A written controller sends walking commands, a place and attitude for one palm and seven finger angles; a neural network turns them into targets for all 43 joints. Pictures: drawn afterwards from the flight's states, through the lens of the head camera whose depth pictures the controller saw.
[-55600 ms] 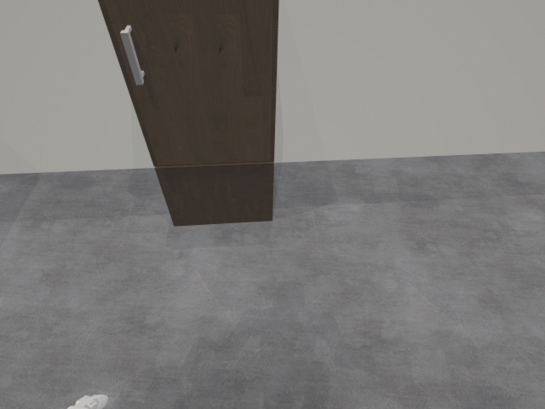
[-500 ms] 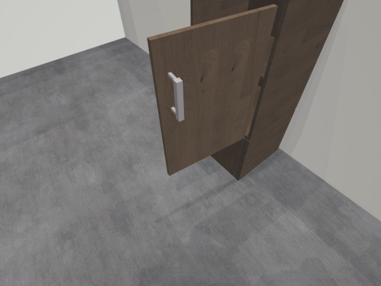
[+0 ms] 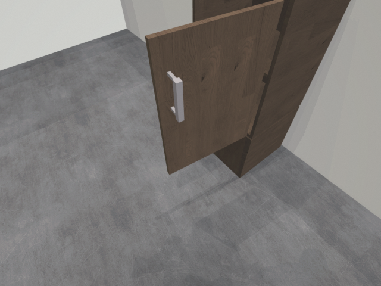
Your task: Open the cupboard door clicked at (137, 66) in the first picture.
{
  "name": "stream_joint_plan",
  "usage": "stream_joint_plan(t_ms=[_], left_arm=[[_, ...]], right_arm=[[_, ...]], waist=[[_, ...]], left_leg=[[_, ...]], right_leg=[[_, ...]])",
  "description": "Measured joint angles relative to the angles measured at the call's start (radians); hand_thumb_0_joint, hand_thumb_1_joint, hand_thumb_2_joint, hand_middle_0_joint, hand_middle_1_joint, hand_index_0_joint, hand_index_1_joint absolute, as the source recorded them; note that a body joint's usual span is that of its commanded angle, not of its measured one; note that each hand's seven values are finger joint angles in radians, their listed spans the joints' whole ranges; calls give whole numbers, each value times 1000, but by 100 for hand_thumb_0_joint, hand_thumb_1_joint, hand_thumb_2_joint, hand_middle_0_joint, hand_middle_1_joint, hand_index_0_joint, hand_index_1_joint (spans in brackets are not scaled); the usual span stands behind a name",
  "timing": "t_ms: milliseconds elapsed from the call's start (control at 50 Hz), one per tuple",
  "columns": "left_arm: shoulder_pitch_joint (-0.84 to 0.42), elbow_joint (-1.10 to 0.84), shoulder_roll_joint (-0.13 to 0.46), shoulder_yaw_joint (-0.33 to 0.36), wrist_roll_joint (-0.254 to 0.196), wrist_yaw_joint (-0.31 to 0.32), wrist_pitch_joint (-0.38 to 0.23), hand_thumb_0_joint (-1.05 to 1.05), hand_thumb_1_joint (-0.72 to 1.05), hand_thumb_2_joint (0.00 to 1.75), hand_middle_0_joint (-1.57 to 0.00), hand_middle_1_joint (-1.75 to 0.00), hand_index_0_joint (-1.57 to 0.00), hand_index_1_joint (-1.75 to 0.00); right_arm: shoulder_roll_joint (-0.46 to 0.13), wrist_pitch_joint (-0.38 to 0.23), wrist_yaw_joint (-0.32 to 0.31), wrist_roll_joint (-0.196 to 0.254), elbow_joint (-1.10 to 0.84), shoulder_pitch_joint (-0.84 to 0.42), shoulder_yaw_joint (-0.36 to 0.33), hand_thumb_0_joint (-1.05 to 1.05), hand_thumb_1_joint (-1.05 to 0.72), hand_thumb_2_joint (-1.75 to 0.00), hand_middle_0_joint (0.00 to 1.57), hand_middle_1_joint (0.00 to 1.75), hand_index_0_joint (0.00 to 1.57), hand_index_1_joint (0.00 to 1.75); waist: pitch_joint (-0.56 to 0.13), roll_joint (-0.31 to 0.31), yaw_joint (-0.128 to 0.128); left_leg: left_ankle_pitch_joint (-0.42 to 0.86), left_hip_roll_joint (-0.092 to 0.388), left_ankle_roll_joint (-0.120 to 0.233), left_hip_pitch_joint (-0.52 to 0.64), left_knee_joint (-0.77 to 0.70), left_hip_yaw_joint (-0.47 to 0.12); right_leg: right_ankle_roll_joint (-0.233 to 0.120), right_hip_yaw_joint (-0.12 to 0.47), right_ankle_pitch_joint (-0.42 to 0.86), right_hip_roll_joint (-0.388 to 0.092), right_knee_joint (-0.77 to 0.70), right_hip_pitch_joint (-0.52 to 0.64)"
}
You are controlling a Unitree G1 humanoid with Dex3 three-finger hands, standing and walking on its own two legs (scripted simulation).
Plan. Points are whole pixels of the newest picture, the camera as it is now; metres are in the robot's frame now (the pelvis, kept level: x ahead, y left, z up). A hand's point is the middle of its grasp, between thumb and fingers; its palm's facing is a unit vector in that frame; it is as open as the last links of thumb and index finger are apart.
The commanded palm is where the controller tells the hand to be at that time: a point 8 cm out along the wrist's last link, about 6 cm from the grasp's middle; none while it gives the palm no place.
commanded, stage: look to check the result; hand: left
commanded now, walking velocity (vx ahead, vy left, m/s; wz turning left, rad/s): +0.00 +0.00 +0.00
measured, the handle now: (175, 97) +0.58 +0.08 +0.05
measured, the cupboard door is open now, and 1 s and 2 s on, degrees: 82 82 82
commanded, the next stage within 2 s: stand and wait in 0.22 s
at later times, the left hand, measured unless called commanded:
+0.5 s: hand out of the picture +0.11 +0.23 -0.16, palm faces -0.02 -0.95 -0.32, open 7.3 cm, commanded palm none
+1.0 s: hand out of the picture +0.10 +0.23 -0.16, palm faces -0.02 -0.95 -0.32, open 7.3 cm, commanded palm none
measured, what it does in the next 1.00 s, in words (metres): stands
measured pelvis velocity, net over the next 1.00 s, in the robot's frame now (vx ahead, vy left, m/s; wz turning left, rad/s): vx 0.03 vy -0.01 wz -0.01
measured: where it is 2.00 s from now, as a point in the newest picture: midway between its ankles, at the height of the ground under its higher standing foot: outside the picture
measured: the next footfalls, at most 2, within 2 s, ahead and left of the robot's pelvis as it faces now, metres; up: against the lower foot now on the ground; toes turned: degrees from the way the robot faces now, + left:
none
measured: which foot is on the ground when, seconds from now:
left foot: down 0.00-1.00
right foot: down 0.00-1.00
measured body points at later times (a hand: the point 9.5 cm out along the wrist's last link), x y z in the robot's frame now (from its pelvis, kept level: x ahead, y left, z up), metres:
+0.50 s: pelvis +0.02 -0.01 +0.00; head +0.05 -0.02 +0.45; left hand +0.11 +0.28 -0.13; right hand +0.09 -0.29 -0.15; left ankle +0.02 +0.12 -0.75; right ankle +0.00 -0.10 -0.75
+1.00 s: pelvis +0.03 -0.01 +0.00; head +0.05 -0.01 +0.45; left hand +0.10 +0.27 -0.14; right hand +0.09 -0.29 -0.15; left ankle +0.02 +0.12 -0.75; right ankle +0.00 -0.10 -0.75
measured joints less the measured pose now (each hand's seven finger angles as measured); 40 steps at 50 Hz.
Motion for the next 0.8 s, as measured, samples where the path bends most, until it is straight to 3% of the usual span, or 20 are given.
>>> stream_joint_plan(t_ms=[800], left_arm=[[-3, -15, 3, -8, -3, 4, -7, 0, 91, 90, -21, -30, -21, -30]], right_arm=[[0, -4, -4, 4, 1, 3, 8, 1, -91, -90, 20, 30, 20, 30]], waist=[[-15, -11, -5]], left_leg=[[-25, 16, -13, 59, -39, 10]], right_leg=[[-12, 12, -16, 16, -46, 57]])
